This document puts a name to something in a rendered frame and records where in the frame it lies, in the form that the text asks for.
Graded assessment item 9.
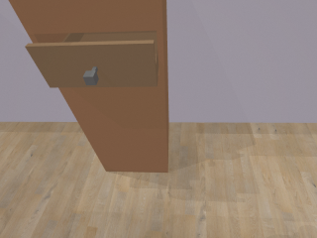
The drawer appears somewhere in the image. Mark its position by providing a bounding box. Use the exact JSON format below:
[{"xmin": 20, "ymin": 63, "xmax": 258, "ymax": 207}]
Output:
[{"xmin": 25, "ymin": 31, "xmax": 159, "ymax": 88}]

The cabinet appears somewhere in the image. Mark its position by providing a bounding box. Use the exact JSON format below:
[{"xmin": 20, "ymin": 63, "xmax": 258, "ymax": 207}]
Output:
[{"xmin": 9, "ymin": 0, "xmax": 169, "ymax": 173}]

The handle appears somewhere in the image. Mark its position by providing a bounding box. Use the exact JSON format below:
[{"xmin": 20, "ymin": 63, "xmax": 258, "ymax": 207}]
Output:
[{"xmin": 83, "ymin": 66, "xmax": 99, "ymax": 85}]

